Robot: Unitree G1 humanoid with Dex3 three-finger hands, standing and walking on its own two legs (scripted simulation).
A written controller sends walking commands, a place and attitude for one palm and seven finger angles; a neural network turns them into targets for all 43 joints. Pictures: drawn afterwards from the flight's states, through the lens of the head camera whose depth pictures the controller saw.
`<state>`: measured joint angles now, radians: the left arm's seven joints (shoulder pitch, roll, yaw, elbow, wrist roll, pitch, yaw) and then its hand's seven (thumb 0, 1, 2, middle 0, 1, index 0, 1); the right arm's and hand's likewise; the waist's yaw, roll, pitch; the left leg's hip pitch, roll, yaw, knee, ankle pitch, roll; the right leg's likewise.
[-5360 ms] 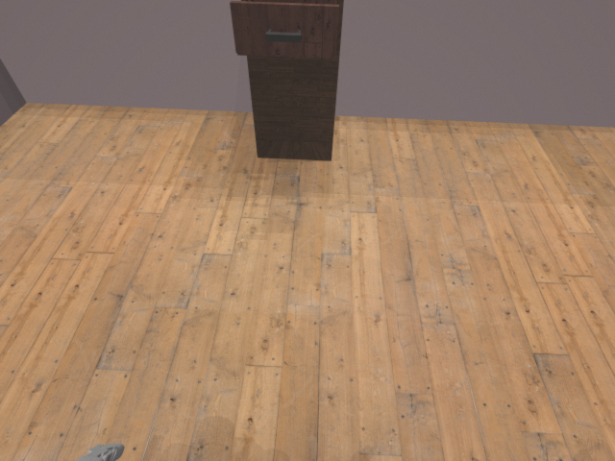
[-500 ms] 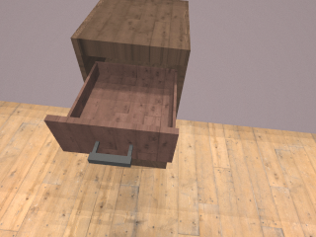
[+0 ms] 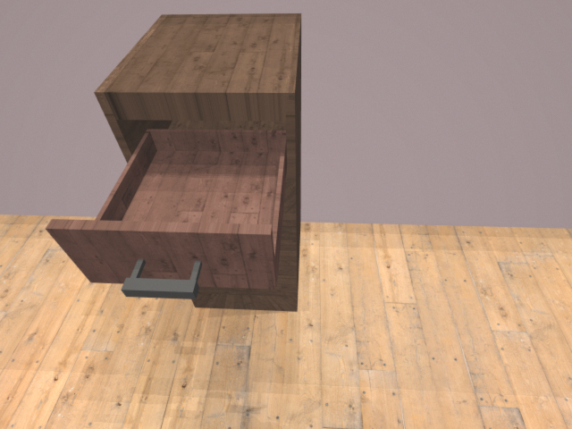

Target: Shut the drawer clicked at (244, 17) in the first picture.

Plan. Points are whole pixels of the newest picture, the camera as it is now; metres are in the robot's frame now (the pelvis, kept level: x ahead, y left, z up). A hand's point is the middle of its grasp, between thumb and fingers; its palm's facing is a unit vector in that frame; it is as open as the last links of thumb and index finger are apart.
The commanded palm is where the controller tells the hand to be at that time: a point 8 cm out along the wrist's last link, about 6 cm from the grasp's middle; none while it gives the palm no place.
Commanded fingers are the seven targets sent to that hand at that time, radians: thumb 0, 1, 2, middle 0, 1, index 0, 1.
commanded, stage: come to a stop and stand still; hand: left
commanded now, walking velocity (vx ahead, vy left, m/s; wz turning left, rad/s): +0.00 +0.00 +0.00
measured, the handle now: (164, 277) +0.35 +0.22 -0.01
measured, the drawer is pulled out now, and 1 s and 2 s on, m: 0.30 0.30 0.30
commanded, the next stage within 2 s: look again from close up in 0.42 s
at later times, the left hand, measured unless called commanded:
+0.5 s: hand out of the picture -0.05 +0.16 -0.17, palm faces +0.05 -0.99 -0.14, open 7.4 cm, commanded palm none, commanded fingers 0.00 0.90 0.90 -0.20 -0.30 -0.20 -0.30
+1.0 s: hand out of the picture +0.00 +0.25 -0.17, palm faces +0.02 -0.98 -0.21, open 7.4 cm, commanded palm none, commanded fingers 0.00 0.90 0.90 -0.20 -0.30 -0.20 -0.30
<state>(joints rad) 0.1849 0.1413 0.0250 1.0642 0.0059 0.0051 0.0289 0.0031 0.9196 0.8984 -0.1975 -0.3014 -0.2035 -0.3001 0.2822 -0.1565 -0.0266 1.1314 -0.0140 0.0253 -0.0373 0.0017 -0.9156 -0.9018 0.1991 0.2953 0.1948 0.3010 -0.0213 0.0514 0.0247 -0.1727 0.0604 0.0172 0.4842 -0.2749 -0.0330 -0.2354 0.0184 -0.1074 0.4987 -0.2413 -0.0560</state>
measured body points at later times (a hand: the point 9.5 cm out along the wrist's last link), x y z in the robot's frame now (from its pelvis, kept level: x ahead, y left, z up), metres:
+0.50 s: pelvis -0.02 +0.01 +0.01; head -0.01 +0.01 +0.46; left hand -0.05 +0.21 -0.15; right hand -0.07 -0.19 -0.16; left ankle -0.02 +0.14 -0.74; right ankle +0.02 -0.08 -0.74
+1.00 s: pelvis -0.01 +0.07 +0.00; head -0.02 +0.07 +0.45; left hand +0.00 +0.30 -0.15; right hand -0.01 -0.15 -0.15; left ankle -0.02 +0.14 -0.74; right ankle +0.02 -0.08 -0.74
